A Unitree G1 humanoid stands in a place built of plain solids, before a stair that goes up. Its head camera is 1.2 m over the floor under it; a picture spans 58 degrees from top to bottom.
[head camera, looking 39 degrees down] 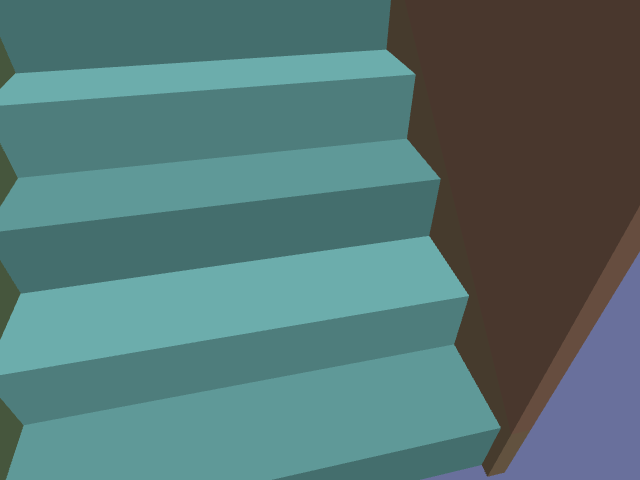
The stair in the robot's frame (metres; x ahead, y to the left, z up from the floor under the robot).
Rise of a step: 0.20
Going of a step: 0.25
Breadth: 1.12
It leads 12 degrees to the left of straight ahead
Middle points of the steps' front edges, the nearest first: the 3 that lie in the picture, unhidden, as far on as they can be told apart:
0.65 0.17 0.40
0.89 0.22 0.59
1.14 0.27 0.79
